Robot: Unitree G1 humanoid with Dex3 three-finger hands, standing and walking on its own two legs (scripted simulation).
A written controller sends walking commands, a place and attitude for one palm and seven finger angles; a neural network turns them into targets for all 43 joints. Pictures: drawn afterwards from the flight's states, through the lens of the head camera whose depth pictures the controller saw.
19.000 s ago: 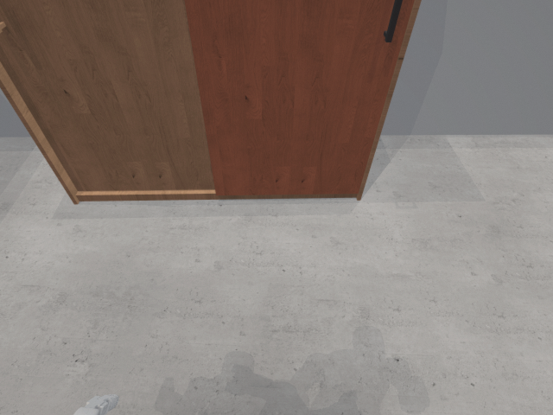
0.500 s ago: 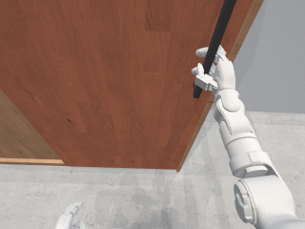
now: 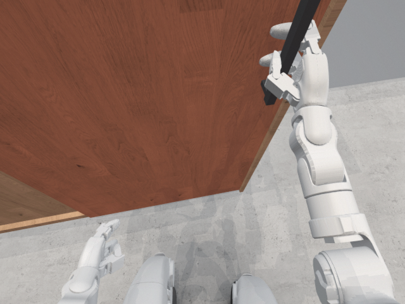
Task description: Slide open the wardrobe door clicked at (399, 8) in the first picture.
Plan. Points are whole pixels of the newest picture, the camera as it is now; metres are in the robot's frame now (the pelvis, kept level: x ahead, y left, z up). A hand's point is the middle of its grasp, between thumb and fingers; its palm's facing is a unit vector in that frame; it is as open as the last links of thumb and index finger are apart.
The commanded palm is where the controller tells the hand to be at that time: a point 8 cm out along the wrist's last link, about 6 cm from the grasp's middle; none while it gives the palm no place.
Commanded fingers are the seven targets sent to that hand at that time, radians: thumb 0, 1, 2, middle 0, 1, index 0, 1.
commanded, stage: step sideways, sliding the door along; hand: right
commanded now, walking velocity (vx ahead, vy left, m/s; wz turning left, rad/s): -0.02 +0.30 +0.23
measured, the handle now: (290, 30) +0.49 -0.15 +0.20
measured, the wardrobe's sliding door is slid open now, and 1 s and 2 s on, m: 0.01 0.22 0.43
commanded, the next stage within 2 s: none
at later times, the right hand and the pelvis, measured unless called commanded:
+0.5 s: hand (229, 81) +0.44 -0.06 +0.15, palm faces +0.32 +0.95 -0.02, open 6.5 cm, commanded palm +0.39 -0.01 +0.15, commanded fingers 0.00 -0.90 -0.90 0.45 1.40 0.45 1.40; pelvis +0.07 +0.12 +0.00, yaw -2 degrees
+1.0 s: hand (131, 97) +0.41 +0.09 +0.16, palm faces +0.12 +0.99 +0.02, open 6.4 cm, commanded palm +0.37 +0.09 +0.14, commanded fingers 0.00 -0.90 -0.90 0.45 1.40 0.45 1.40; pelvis +0.10 +0.17 +0.01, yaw +3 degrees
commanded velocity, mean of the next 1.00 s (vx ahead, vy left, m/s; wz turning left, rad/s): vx -0.22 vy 0.08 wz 0.21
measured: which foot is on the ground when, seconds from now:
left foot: up 0.00-0.18, down 0.20-0.42, up 0.44-0.76, down 0.78-1.00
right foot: down 0.00-0.22, up 0.24-0.40, down 0.42-0.84, up 0.86-1.00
